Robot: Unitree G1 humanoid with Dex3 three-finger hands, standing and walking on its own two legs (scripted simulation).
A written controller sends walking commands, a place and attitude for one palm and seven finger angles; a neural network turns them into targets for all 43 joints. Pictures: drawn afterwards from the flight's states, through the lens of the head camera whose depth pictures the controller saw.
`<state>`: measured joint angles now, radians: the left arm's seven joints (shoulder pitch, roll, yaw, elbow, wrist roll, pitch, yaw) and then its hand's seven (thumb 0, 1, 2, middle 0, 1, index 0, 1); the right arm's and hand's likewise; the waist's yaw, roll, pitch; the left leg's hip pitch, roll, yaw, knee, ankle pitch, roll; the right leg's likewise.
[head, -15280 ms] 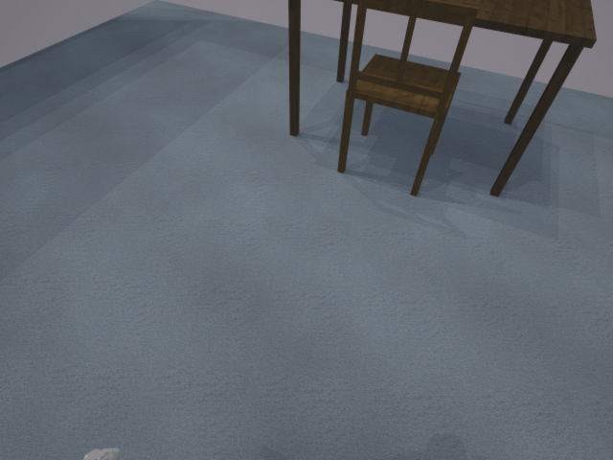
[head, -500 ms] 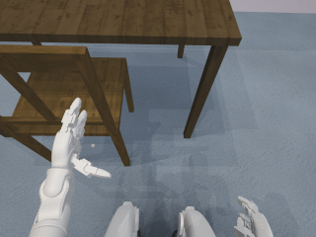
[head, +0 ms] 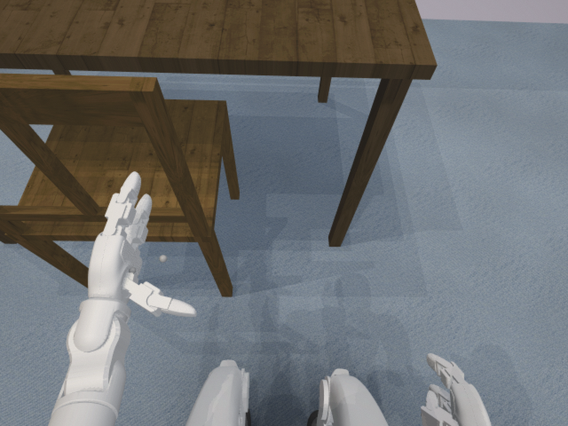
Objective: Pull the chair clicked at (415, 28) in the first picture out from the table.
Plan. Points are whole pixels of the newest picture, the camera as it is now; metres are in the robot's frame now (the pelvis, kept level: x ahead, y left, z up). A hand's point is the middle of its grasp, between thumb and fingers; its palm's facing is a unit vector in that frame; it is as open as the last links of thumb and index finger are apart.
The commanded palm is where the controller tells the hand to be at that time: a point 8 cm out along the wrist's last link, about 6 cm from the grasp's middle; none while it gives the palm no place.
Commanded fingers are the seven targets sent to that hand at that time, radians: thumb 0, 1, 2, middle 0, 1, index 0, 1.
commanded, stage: aim the fingers beside a spindle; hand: left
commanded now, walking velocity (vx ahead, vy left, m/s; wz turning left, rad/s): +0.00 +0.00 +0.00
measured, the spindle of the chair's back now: (57, 172) +0.47 +0.38 +0.00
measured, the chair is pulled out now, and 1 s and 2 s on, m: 0.00 0.00 0.00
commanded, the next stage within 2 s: push the fingers through the gap in 0.18 s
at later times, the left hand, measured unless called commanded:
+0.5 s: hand (167, 240) +0.36 +0.18 +0.02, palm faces +0.02 -1.00 -0.02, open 16.9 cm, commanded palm +0.34 +0.23 +0.03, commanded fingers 0.00 -0.50 0.30 -0.06 -0.08 -0.06 -0.08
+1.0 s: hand (173, 209) +0.40 +0.18 +0.02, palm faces +0.04 -1.00 -0.03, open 16.9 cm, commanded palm +0.39 +0.23 +0.03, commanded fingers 0.00 -0.50 0.30 -0.06 -0.08 -0.06 -0.08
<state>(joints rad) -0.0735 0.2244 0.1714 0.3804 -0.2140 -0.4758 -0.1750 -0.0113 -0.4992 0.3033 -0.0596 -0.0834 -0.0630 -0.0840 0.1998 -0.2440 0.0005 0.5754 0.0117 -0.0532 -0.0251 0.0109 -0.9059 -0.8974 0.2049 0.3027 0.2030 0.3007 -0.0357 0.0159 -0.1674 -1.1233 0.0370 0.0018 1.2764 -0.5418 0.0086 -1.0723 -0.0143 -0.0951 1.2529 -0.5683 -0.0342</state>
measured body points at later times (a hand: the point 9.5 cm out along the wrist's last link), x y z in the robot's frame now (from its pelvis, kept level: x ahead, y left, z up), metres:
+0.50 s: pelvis +0.00 +0.00 +0.00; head +0.12 +0.01 +0.43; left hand +0.35 +0.23 +0.02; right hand +0.15 -0.25 -0.11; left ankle +0.03 +0.11 -0.62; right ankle +0.01 -0.10 -0.62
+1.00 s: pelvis +0.00 +0.00 +0.00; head +0.13 +0.01 +0.43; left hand +0.40 +0.23 +0.02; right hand +0.11 -0.26 -0.12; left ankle +0.03 +0.11 -0.62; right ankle +0.01 -0.10 -0.62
